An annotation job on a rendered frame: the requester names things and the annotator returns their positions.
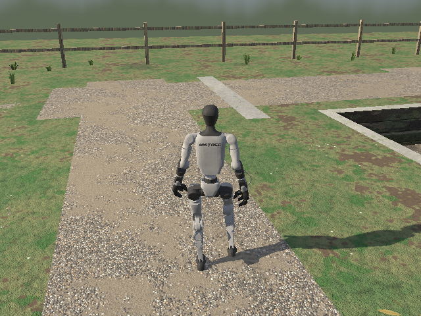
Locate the robot left shin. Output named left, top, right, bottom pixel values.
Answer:
left=193, top=221, right=203, bottom=262

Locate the robot left upper arm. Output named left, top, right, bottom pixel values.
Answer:
left=179, top=133, right=197, bottom=169

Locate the left robot foot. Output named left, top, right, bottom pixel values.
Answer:
left=196, top=254, right=206, bottom=271

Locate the robot left hand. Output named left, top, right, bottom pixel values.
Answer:
left=172, top=184, right=187, bottom=198

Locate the robot right forearm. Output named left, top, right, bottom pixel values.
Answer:
left=235, top=160, right=248, bottom=192

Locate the robot right upper arm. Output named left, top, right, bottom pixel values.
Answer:
left=224, top=133, right=241, bottom=171

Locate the robot left forearm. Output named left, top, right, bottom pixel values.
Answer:
left=174, top=159, right=186, bottom=186

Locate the robot right hand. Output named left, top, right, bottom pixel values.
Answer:
left=234, top=189, right=249, bottom=207

